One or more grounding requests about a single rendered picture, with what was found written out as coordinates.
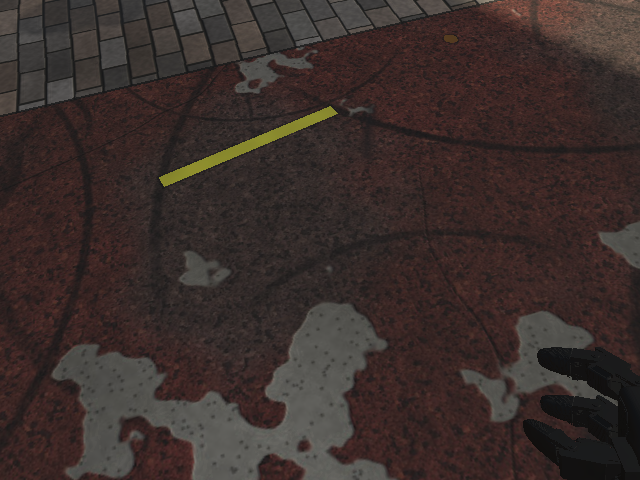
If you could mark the right robot hand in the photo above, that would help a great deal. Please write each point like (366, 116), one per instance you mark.
(617, 427)

